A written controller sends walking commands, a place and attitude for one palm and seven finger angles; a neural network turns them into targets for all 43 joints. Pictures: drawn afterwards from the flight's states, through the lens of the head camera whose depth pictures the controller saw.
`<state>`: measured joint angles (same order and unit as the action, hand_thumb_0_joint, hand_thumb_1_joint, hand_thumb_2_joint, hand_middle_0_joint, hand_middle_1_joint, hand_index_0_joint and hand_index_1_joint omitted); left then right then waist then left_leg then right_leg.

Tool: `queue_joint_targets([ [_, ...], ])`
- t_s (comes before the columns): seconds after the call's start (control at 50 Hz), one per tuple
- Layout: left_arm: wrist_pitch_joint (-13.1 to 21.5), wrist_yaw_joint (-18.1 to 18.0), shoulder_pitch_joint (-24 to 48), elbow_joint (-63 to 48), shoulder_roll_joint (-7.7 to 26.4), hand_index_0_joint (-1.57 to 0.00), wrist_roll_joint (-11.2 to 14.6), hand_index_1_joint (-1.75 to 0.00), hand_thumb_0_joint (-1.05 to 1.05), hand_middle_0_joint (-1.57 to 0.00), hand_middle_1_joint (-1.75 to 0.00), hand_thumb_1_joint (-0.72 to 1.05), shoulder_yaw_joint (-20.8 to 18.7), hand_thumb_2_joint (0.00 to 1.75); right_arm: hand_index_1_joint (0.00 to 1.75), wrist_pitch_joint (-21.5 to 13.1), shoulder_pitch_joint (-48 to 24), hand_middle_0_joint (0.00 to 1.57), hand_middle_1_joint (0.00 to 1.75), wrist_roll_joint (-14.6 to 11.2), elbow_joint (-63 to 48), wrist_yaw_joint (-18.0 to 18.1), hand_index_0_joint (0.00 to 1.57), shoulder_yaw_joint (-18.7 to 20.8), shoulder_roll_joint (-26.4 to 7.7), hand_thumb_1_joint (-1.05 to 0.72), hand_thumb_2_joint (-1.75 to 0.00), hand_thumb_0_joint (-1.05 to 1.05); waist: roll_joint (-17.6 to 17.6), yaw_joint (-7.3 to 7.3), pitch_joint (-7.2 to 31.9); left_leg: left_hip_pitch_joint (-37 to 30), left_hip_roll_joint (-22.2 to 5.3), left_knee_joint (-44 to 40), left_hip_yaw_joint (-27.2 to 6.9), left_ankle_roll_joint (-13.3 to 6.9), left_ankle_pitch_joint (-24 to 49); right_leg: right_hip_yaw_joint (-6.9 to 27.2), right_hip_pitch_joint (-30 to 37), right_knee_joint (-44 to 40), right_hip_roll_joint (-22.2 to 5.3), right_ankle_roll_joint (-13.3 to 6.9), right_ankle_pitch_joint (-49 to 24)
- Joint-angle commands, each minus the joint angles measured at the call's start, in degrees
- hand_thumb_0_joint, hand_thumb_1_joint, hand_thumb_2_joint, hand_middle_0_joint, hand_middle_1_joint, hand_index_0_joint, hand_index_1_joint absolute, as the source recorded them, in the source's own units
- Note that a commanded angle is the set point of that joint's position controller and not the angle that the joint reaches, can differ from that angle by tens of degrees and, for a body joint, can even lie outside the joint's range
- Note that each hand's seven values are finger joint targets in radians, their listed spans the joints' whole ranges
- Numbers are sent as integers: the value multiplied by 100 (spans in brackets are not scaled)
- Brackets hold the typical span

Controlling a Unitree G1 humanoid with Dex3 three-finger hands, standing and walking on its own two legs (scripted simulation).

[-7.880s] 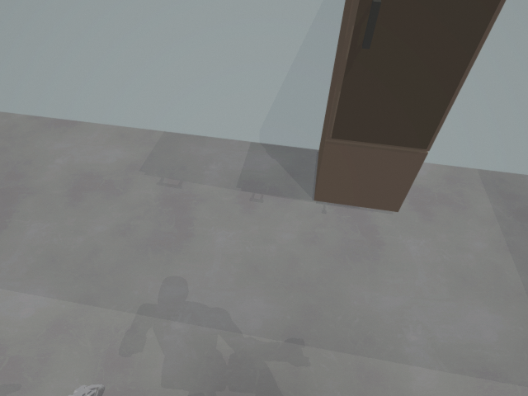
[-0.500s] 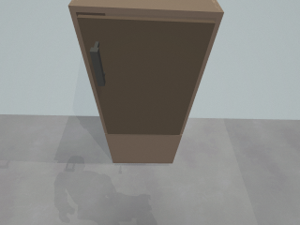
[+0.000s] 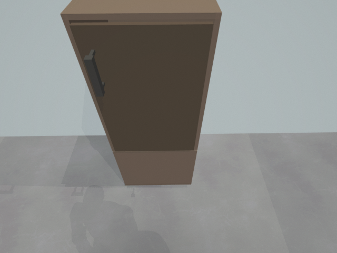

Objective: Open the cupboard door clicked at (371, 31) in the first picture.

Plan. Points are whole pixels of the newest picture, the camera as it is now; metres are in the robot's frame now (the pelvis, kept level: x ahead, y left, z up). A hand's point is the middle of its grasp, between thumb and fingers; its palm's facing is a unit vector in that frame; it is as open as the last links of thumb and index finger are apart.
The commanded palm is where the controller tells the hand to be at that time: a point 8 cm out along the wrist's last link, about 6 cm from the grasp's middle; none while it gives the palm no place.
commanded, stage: come to a stop and stand still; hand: left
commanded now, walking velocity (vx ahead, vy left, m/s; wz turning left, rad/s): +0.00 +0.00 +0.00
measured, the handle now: (96, 73) +0.58 +0.25 +0.11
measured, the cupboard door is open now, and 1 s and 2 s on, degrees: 0 0 0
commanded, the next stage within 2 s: look again from close up in 0.06 s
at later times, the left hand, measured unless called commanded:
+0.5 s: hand out of the picture +0.01 +0.22 -0.18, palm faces +0.02 -0.98 -0.20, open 7.4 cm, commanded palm none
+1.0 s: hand (76, 209) +0.21 +0.22 +0.01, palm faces +0.17 -0.98 -0.07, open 7.7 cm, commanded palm +0.12 +0.29 -0.04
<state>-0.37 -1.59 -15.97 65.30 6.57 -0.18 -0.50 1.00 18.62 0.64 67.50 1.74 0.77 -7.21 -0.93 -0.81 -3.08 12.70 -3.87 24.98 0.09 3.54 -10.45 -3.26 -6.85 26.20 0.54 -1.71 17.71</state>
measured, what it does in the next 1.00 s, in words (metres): stands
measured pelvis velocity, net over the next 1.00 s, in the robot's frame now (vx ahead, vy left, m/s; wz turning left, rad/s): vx -0.01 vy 0.03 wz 0.00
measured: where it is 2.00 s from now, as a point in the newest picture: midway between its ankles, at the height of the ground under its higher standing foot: outside the picture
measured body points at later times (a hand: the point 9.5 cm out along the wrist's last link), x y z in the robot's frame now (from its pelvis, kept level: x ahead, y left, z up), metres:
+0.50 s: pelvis +0.00 +0.04 -0.01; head +0.01 +0.04 +0.44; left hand +0.01 +0.27 -0.16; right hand +0.03 -0.19 -0.16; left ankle +0.01 +0.14 -0.74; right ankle -0.04 -0.09 -0.74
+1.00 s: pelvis -0.01 +0.03 -0.03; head +0.00 +0.03 +0.42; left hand +0.20 +0.27 +0.01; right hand +0.14 -0.22 -0.12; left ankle +0.01 +0.14 -0.74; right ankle -0.04 -0.09 -0.74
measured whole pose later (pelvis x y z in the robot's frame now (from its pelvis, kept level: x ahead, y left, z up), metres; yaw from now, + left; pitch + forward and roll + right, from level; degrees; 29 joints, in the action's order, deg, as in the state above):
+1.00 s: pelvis -0.01 +0.03 -0.03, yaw +0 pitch +7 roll +1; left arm 20.4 4.4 -20.6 6.8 9.9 10.4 -9.4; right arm -14.0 13.3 -0.1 41.1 1.5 2.3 -11.4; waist 0.0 -1.3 6.1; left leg 30.8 -0.1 42.6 2.7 -0.7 -18.8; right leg -1.7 -26.7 44.3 -2.5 0.7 24.4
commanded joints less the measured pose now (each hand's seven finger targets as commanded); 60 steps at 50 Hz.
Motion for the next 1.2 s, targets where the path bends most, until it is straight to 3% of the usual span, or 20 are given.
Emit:
queue_joint_targets([
  [0.0,67,-55,-371,-149,615,-20,0,-30,0,-20,-30,90,-124,90,30,-81,181,20,30,3,-165,54,20,79,-408,-90,-90,0,220,53,-353,-204,-155,-183,-84,-271,417,582,-749,-978,-670,-32,-172],
  [0.12,81,-54,-410,-179,551,-20,-13,-30,0,-20,-30,90,-130,90,30,-106,211,20,30,9,-193,57,20,79,-373,-90,-90,0,209,22,-320,-218,-158,-194,-97,-291,462,567,-770,-937,-642,-30,-218],
  [0.14,314,-267,-1044,-72,736,-20,-127,-30,0,-20,-30,90,-120,90,30,-226,-614,20,30,-30,-693,-14,20,55,-532,-90,-90,0,725,434,-407,586,-37,1289,101,-160,14,1260,-551,-893,-1086,328,-3848],
  [0.16,391,-243,-787,-345,908,-20,-133,-30,0,-20,-30,90,-118,90,30,-171,-250,20,30,-5,-918,-58,20,59,-228,-90,-90,0,698,-7,-13,776,85,1548,-35,-311,-954,1115,-266,-691,-1419,114,-4013],
  [0.2,379,-202,-413,-605,873,-20,-142,-30,0,-20,-30,90,-144,90,30,-150,-29,20,30,-15,-947,-93,20,61,-209,-90,-90,0,506,-83,365,486,88,1362,196,-365,-937,720,-224,-471,-1187,-369,-2947],
  [0.3,211,-171,-542,-665,574,-20,-94,-30,0,-20,-30,90,-91,90,30,-295,245,20,30,39,-868,-46,20,42,-603,-90,-90,0,-740,32,9,242,-364,117,-405,-646,934,263,-596,106,-434,-68,-479],
  [0.34,150,-134,-651,-618,605,-20,-95,-30,0,-20,-30,90,-71,90,30,-270,25,20,30,32,-967,-14,20,27,-717,-90,-90,0,-703,132,-167,437,-416,-124,-582,-756,503,185,-572,63,-324,-16,-31],
  [0.48,131,-57,-539,-646,750,-20,-100,-30,0,-20,-30,90,-44,90,30,-283,-127,20,30,31,-1023,-26,20,24,-859,-90,-90,0,-55,121,-46,294,-266,-389,-511,-714,-192,282,-570,-84,-474,37,-262],
  [0.74,200,-267,-661,-468,920,-20,-139,-30,0,-20,-30,90,16,90,30,-290,-528,20,30,-59,-1165,-56,20,13,-1107,-90,-90,0,255,198,-214,198,-297,684,-249,-503,1445,685,-747,-435,-768,112,-1595],
  [0.76,1392,-365,3605,-9607,2539,-20,897,-32,0,-20,-32,88,-1115,89,30,-1147,-209,20,30,-306,-3030,139,20,273,-1845,-90,-90,0,-945,-518,2842,-1628,233,176,-207,-408,2067,-74,-603,308,-196,-39,-2130],
  [0.78,1131,-591,705,-8288,2025,-20,486,-33,0,-20,-33,85,-884,88,30,-1699,-687,20,30,-269,-2735,344,20,26,-1263,-90,-90,0,-1599,148,2817,-2200,-146,33,-349,-327,2775,-109,-947,905,-112,-65,-909],
  [0.8,382,-720,-780,-7398,735,-21,664,-34,0,-21,-34,83,-138,87,30,-1890,-761,20,30,-386,-2636,309,20,106,-1006,-90,-90,0,-1268,-100,1921,-1279,6,-207,-406,-160,1967,-260,-1542,1121,-36,53,-23],
  [0.82,353,-621,-788,-7138,166,-21,861,-36,0,-21,-36,81,-8,86,30,-1910,-554,20,30,-374,-2560,301,20,177,-1049,-90,-90,0,-769,-142,1038,-632,70,-115,-361,-234,1485,-247,-1644,993,-87,72,10],
  [0.84,632,-546,-344,-7321,559,-21,862,-37,0,-21,-37,78,-361,85,30,-1948,-725,20,30,-286,-2879,273,20,278,-1214,-90,-90,0,-519,-175,381,54,195,162,-392,-272,562,-312,-1826,691,-65,56,1],
  [0.88,1336,-166,-1215,-6355,695,-21,940,-40,0,-21,-40,74,-953,83,30,-1901,-772,20,30,-103,-3093,232,20,380,-1299,-90,-90,0,818,-13,483,848,316,835,-274,-360,179,-441,-2139,661,19,68,-235],
  [0.94,2603,981,-2304,-5437,404,-22,1199,-45,0,-22,-45,67,-1221,80,30,-1764,-1079,20,30,-46,-3517,-13,20,548,-1259,-90,-90,0,1386,448,908,1826,349,1833,-34,-222,549,-500,-2679,1868,100,15,-685],
  [0.98,3410,1904,-1974,-5552,777,-22,1502,-48,0,-22,-48,62,-1504,78,30,-1774,-1288,20,30,-99,-3865,-124,20,592,-1333,-90,-90,0,802,458,1184,2381,437,2419,68,-233,143,-252,-2988,2338,6,-26,-668],
  [1.02,3255,2402,-1802,-5722,1315,-22,1809,-51,0,-22,-51,57,-2014,76,30,-1697,-1376,20,30,-195,-4335,-104,20,590,-1436,-90,-90,0,313,591,1527,2587,545,2621,218,-312,-171,81,-2809,2335,-74,-23,-402],
  [1.1,2746,2430,-451,-7114,1786,-23,2299,-57,0,-23,-57,48,-2458,72,30,-1643,-1135,20,30,-266,-4720,159,20,485,-1369,-90,-90,0,177,305,2078,2641,515,2975,146,-437,-549,669,-2829,1967,-104,192,321],
  [1.18,3160,2205,583,-8220,1747,-24,2080,-63,0,-24,-63,39,-2022,68,30,-1740,-758,20,30,-199,-4424,306,20,372,-1311,-90,-90,0,-356,-118,2036,2337,326,3149,-28,-525,-474,709,-3159,1968,-30,162,215],
])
